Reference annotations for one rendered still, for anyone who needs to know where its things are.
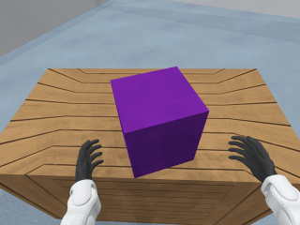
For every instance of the robot left forearm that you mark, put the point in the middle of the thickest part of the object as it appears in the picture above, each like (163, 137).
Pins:
(83, 205)

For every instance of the left robot hand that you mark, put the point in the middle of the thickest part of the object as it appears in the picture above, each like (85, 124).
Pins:
(84, 165)

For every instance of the pedestal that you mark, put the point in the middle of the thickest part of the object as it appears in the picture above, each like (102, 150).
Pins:
(40, 145)

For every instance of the right robot hand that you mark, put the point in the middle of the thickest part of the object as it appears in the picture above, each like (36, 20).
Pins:
(255, 157)

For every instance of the robot right forearm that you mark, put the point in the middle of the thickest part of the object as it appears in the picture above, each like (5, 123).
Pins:
(282, 198)

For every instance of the carton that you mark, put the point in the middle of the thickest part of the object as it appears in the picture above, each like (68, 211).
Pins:
(162, 119)

